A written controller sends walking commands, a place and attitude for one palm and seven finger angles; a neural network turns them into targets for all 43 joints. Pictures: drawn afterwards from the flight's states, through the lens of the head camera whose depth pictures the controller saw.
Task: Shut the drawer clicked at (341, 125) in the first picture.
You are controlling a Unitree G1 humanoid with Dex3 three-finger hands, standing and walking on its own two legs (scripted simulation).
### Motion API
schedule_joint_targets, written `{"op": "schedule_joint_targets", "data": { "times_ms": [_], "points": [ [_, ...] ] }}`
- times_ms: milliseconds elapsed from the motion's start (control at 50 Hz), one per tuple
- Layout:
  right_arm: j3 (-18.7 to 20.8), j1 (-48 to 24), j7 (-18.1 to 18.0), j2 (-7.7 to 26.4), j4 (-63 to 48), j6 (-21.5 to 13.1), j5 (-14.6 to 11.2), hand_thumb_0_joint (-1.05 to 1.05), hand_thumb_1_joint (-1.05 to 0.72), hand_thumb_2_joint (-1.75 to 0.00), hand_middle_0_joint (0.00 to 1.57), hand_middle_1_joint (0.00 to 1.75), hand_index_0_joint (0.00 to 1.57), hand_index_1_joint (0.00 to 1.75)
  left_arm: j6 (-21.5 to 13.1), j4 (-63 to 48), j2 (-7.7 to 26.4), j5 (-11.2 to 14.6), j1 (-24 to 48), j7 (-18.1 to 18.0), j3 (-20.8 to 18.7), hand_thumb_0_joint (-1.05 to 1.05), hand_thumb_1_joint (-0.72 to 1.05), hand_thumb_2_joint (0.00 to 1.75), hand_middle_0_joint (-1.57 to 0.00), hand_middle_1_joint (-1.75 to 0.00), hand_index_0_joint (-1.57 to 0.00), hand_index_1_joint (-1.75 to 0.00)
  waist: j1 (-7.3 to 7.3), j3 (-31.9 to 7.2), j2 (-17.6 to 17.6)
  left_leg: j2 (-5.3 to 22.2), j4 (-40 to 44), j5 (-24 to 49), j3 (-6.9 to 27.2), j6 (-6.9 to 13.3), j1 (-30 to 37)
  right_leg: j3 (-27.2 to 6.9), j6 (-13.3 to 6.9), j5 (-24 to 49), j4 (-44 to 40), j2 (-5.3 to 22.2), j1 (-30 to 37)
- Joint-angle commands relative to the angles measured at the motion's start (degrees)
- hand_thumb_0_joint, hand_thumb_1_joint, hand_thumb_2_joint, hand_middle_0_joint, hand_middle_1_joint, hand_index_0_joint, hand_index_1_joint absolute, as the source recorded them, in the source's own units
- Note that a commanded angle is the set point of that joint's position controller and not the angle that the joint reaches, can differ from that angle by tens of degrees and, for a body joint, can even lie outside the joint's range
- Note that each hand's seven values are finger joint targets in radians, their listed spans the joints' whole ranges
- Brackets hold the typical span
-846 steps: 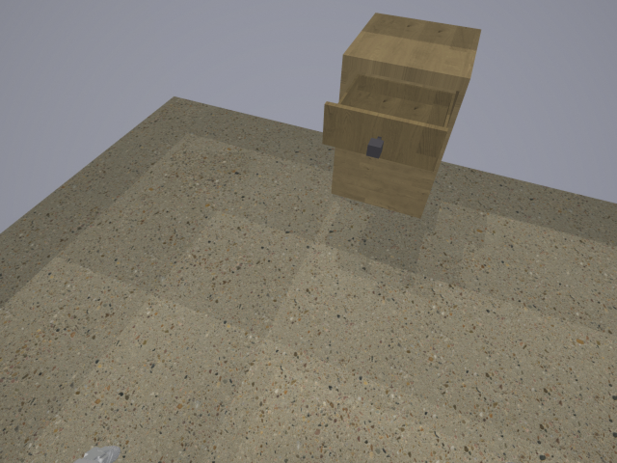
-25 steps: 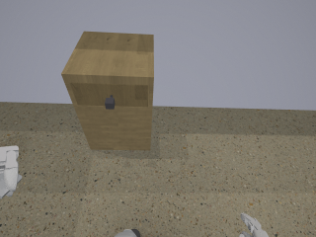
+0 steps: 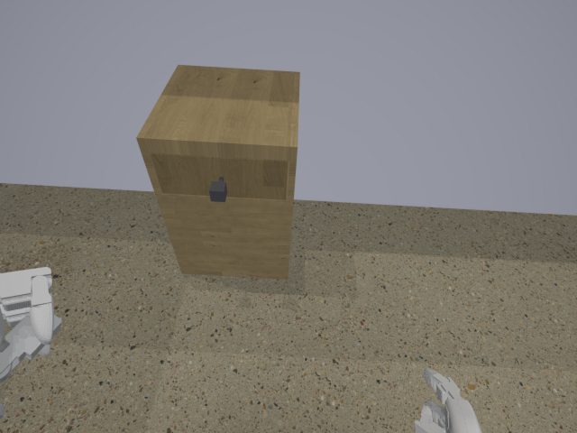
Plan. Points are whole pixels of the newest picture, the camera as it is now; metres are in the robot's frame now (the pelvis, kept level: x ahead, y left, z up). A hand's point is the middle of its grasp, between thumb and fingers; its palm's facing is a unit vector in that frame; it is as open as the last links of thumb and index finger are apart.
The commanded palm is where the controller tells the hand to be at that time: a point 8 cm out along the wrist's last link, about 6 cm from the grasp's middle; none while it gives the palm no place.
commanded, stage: let the arm hang, fingers relaxed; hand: left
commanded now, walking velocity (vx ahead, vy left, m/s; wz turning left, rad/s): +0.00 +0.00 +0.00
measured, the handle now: (219, 187) +0.78 +0.25 -0.23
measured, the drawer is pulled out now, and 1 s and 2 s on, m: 0.00 0.00 0.00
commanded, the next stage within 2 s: look to check the result in 1.16 s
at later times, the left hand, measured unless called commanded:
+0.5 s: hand out of the picture -0.08 +0.18 -0.17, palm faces +0.08 -0.97 -0.23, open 3.9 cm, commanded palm none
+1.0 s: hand out of the picture -0.03 +0.10 -0.18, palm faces +0.11 -0.99 -0.12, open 7.3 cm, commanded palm none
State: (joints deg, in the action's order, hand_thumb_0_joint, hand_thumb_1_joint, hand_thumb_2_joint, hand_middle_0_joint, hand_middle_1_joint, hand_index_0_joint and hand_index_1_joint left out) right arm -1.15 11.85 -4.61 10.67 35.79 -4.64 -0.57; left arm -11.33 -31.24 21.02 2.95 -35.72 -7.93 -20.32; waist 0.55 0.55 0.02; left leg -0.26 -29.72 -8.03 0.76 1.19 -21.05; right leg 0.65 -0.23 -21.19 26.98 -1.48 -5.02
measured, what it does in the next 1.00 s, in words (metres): stands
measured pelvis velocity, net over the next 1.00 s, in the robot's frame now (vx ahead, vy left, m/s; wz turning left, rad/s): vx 0.01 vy -0.03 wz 0.04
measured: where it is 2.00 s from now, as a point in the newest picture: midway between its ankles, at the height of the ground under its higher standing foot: outside the picture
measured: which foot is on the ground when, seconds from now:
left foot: down 0.00-1.00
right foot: down 0.00-1.00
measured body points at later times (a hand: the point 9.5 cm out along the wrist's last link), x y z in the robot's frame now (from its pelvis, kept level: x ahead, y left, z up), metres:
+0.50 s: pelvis +0.00 -0.01 +0.00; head +0.03 +0.01 +0.45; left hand -0.08 +0.24 -0.16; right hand +0.01 -0.25 -0.15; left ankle +0.09 +0.10 -0.73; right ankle -0.07 -0.12 -0.73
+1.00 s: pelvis +0.01 -0.03 +0.00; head +0.00 -0.03 +0.45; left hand -0.04 +0.16 -0.17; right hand -0.01 -0.23 -0.17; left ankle +0.09 +0.10 -0.73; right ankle -0.07 -0.12 -0.73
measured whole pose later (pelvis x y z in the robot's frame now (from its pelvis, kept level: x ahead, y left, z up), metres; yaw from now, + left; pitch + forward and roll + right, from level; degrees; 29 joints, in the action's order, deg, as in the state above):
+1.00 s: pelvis +0.01 -0.03 +0.00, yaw +2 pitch -3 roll +0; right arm 1.3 18.4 -2.6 5.1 65.2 0.9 0.7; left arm -0.5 64.1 3.7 -0.5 -21.1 -2.4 -0.5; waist -0.4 1.9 -0.2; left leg -0.3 -29.0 -7.9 3.2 -0.8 -18.3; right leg 3.1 -2.7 -22.6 27.3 -2.1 -2.0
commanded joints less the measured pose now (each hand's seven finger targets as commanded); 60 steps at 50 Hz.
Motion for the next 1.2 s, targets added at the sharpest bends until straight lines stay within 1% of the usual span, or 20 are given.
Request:
{"op": "schedule_joint_targets", "data": {
  "times_ms": [0,20,40,60,80,140,160,180,200,240,260,340,400,460,560,640,760,940,1040,1180],
  "points": [
    [2.1,-6.2,-0.7,6.6,-10.2,-4.2,0.4,0.0,-0.9,-0.9,0.2,0.3,0.2,0.3,-3.8,-14.3,9.4,-0.3,3.1,-1.2,-6.2,0.0,0.9,0.9,-1.4,-1.6,-1.4,-1.6,-1.09,-2.2,-7.6,6.3,15.0,-14.2,9.6,1.5,8.3,-0.1,-0.1,1.4,-5.6,0.9,-7.2],
    [2.2,-6.0,-0.4,6.6,-10.3,-4.3,0.4,0.0,-0.9,-0.9,0.2,0.3,0.2,0.3,-3.8,-15.0,9.0,-0.3,1.9,-1.1,-6.0,0.0,0.9,0.9,-1.4,-1.6,-1.4,-1.6,-0.97,-3.7,-6.9,5.6,14.3,-12.7,8.5,1.2,8.7,0.0,-0.3,2.0,-6.3,1.2,-5.8],
    [6.0,-6.8,4.4,17.9,6.1,-5.6,0.9,0.0,-0.9,-0.9,0.2,0.3,0.2,0.3,5.3,39.0,0.2,-6.3,8.0,6.8,13.8,0.0,0.9,0.9,-1.4,-1.6,-1.4,-1.6,-1.85,-1.0,-3.3,6.2,-0.1,9.7,9.9,2.7,1.6,-0.5,-1.0,15.6,3.0,5.2,-11.0],
    [5.7,-1.8,4.4,11.2,6.3,-2.5,0.5,0.0,-0.9,-0.9,0.2,0.3,0.2,0.3,9.8,40.3,-2.9,-5.6,6.2,7.5,13.9,0.0,0.9,0.9,-1.36,-1.56,-1.36,-1.56,-1.22,-8.9,2.3,5.1,-4.8,18.8,4.5,1.5,10.3,-2.6,-0.2,21.3,1.2,6.9,-9.0],
    [5.1,0.1,4.2,10.1,5.7,-1.3,0.9,0.0,-0.9,-0.9,0.2,0.3,0.2,0.3,10.3,41.5,-3.4,-5.2,8.4,7.6,14.7,0.0,0.9,0.9,-1.32,-1.51,-1.32,-1.51,-0.92,-9.9,7.9,5.3,-6.8,17.1,5.5,1.8,9.3,-2.7,-1.1,20.5,1.7,6.8,-8.9],
    [4.5,-0.7,4.2,10.6,5.8,1.4,1.6,0.0,-0.9,-0.9,0.2,0.3,0.2,0.3,11.1,49.7,-2.0,-5.3,13.5,7.4,14.5,0.0,0.9,0.9,-1.2,-1.38,-1.2,-1.38,-0.85,-7.3,11.5,3.9,-6.7,15.1,6.3,2.5,4.8,-1.9,-2.5,20.2,3.3,6.6,-7.0],
    [4.4,-1.4,4.2,10.5,6.4,1.9,1.9,0.0,-0.9,-0.9,0.2,0.3,0.2,0.3,11.3,53.4,-1.7,-5.1,14.6,7.3,14.7,0.0,0.9,0.9,-1.16,-1.34,-1.16,-1.34,-0.53,-6.1,10.4,3.6,-6.3,15.3,6.1,2.4,3.8,-2.1,-2.8,20.7,3.3,6.8,-6.6],
    [4.4,-2.0,4.1,10.4,7.3,2.5,2.1,0.0,-0.9,-0.9,0.2,0.3,0.2,0.3,11.7,57.0,-1.5,-4.9,15.8,7.1,15.0,0.0,0.9,0.9,-1.12,-1.3,-1.12,-1.3,-0.54,-4.0,7.2,3.1,-5.2,14.4,6.4,2.4,3.5,-2.2,-3.3,18.9,2.5,6.9,-7.0],
    [4.1,-2.4,4.0,9.8,8.3,3.3,2.3,0.0,-0.9,-0.9,0.2,0.3,0.2,0.3,12.1,61.0,-1.5,-4.7,16.5,6.9,15.4,0.0,0.9,0.9,-1.08,-1.25,-1.08,-1.25,-0.53,-2.2,2.5,3.1,-3.3,12.3,6.8,2.3,3.9,-2.4,-3.4,15.2,1.6,6.7,-7.6],
    [3.5,-2.5,3.9,8.8,10.5,4.5,2.5,0.0,-0.9,-0.9,0.2,0.3,0.2,0.3,12.5,68.5,-1.5,-4.3,16.7,6.6,16.1,0.0,0.9,0.9,-1.0,-1.17,-1.0,-1.17,-0.34,1.0,-3.9,3.2,1.3,6.4,8.3,2.2,3.6,-2.5,-3.1,6.9,-0.5,5.4,-8.1],
    [3.3,-2.2,3.7,8.9,11.6,4.8,2.3,0.0,-0.9,-0.9,0.2,0.3,0.2,0.3,12.6,71.9,-1.0,-4.2,16.3,6.6,16.3,0.0,0.9,0.9,-0.96,-1.12,-0.96,-1.12,-0.05,2.0,-5.2,3.5,3.0,4.8,9.5,2.3,3.3,-2.0,-2.9,4.3,-1.4,4.8,-7.7],
    [3.2,0.8,3.0,6.7,16.3,5.2,2.0,0.0,-0.9,-0.9,0.2,0.3,0.2,0.3,12.0,83.0,-3.3,-3.7,12.5,6.6,16.9,0.0,0.9,0.9,-0.8,-0.95,-0.8,-0.95,-0.02,0.1,-12.2,3.6,6.3,-0.9,9.8,2.2,6.9,-2.7,-3.8,2.7,-4.2,4.7,-6.3],
    [3.4,3.5,2.7,6.0,18.9,5.3,1.6,0.0,-0.9,-0.9,0.2,0.3,0.2,0.3,11.7,87.9,-4.6,-3.6,10.6,6.7,17.7,0.0,0.9,0.9,-0.68,-0.82,-0.68,-0.82,-0.26,-1.0,-7.8,4.1,6.8,-1.8,9.8,2.5,9.6,-2.2,-3.8,3.1,-6.3,4.7,-6.0],
    [3.5,5.9,2.5,5.8,21.6,5.5,1.3,0.0,-0.9,-0.9,0.2,0.3,0.2,0.3,11.5,91.4,-5.4,-3.6,9.4,6.5,18.4,0.0,0.9,0.9,-0.56,-0.69,-0.56,-0.69,-0.78,1.2,-3.0,4.1,6.4,-1.7,9.0,2.3,10.5,-1.8,-4.0,2.8,-7.8,4.8,-7.6],
    [3.4,8.0,2.5,4.2,24.9,5.7,1.1,0.0,-0.9,-0.9,0.2,0.3,0.2,0.3,11.4,94.9,-6.6,-3.4,7.3,5.9,19.3,0.0,0.9,0.9,-0.36,-0.47,-0.36,-0.47,-1.2,4.6,0.3,3.7,5.6,-1.8,7.4,1.9,10.9,-1.9,-4.2,0.8,-9.6,5.5,-10.1],
    [3.3,9.2,2.4,2.4,26.5,5.8,1.2,0.0,-0.9,-0.9,0.2,0.3,0.2,0.3,11.4,96.4,-8.2,-3.3,6.2,5.6,19.5,0.0,0.9,0.9,-0.2,-0.3,-0.2,-0.3,-1.43,6.5,0.8,3.3,5.6,-3.1,6.7,1.7,10.7,-2.1,-4.4,-1.8,-9.8,5.6,-11.9],
    [3.2,9.9,2.3,0.7,27.8,5.5,1.4,0.0,-0.9,-0.9,0.2,0.3,0.2,0.3,11.2,97.0,-9.9,-3.5,5.0,5.3,19.4,0.0,0.9,0.9,-0.2,-0.3,-0.2,-0.3,-1.04,7.8,0.5,3.3,5.1,-1.4,6.0,1.7,9.3,-2.0,-4.2,-0.8,-8.9,5.4,-11.8],
    [3.1,10.7,1.9,-1.7,28.3,4.8,1.6,0.0,-0.9,-0.9,0.2,0.3,0.2,0.3,10.8,95.9,-11.6,-3.5,6.4,4.9,18.6,0.0,0.9,0.9,-0.2,-0.3,-0.2,-0.3,-0.81,8.4,-1.1,3.2,3.2,4.6,4.7,1.6,7.8,-2.1,-4.1,7.0,-8.2,5.8,-9.2],
    [3.1,10.9,1.7,-1.8,28.0,4.6,1.5,0.0,-0.9,-0.9,0.2,0.3,0.2,0.3,10.8,94.9,-11.6,-3.4,7.3,4.7,18.2,0.0,0.9,0.9,-0.2,-0.3,-0.2,-0.3,-0.68,7.8,0.0,3.5,1.7,7.5,3.9,1.6,7.6,-1.8,-3.5,12.9,-7.9,6.0,-7.3],
    [3.1,11.1,1.6,-1.6,27.6,4.8,1.6,0.0,-0.9,-0.9,0.2,0.3,0.2,0.3,10.8,94.4,-11.5,-3.4,8.3,4.8,18.0,0.0,0.9,0.9,-0.2,-0.3,-0.2,-0.3,-0.91,7.8,-0.7,3.8,1.4,7.1,3.6,1.4,8.3,-2.0,-3.5,13.0,-8.2,6.0,-7.3]
  ]
}}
